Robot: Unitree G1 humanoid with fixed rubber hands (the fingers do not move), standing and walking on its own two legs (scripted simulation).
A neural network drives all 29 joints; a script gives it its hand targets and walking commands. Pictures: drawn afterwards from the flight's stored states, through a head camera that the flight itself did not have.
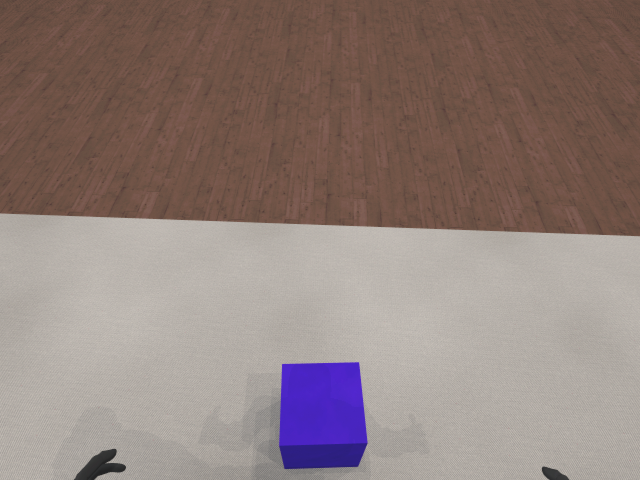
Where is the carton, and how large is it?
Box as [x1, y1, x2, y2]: [279, 362, 367, 468]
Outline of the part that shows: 358,362 282,364 279,446 284,468 334,467 358,465 367,442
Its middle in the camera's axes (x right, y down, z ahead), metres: +0.01 +0.51 +1.07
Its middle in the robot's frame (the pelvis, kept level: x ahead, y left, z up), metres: +0.39 +0.01 -0.66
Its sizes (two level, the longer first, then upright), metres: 0.210 0.200 0.250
